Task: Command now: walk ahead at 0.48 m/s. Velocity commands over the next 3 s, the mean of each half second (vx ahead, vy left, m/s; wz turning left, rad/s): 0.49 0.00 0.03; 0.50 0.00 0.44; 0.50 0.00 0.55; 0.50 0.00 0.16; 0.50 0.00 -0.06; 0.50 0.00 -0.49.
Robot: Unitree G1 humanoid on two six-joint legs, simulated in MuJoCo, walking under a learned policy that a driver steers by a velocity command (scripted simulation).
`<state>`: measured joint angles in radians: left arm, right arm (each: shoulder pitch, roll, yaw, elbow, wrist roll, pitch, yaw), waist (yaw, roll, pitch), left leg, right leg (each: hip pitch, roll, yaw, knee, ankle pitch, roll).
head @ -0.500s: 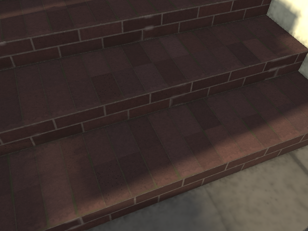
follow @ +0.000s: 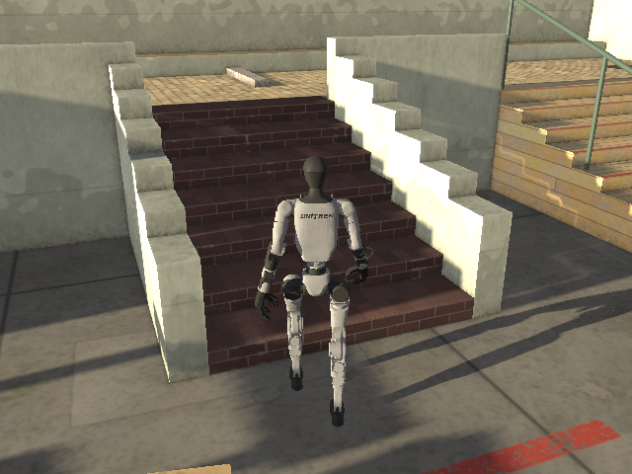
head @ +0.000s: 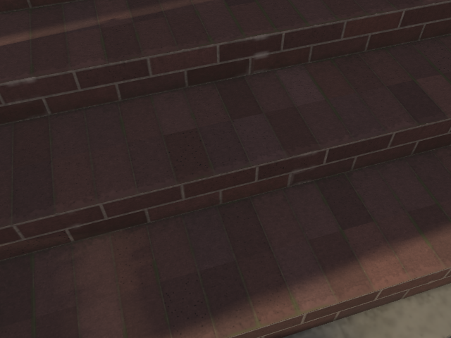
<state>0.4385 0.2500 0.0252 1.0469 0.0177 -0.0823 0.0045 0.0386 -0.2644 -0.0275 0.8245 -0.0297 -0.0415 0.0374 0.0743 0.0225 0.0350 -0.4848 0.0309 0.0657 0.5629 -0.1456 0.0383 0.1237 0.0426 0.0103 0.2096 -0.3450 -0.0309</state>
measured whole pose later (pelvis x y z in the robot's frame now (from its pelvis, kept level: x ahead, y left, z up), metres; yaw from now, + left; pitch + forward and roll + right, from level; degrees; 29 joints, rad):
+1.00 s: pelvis +0.45 +0.05 +0.04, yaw +17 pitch +3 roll +2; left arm 0.44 0.18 0.01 1.00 0.04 -0.06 -0.01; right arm 0.00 -0.14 0.04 0.62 -0.04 0.02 0.00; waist 0.01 0.01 -0.02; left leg -0.80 -0.09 0.18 1.22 -0.51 0.19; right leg -0.18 -0.13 -0.16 0.74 -0.07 -0.06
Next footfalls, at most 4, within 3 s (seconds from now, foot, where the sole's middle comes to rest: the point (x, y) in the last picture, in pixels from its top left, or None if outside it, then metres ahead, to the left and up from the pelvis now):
0.04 left None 0.17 0.10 -0.77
0.52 right None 0.36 -0.09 -0.77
0.96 left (211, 286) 0.55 0.12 -0.62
1.48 right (214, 139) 0.95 0.14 -0.47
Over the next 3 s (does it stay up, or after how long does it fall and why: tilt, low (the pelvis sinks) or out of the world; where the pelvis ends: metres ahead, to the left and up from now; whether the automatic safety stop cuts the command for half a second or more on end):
stays up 1.44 0.63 0.50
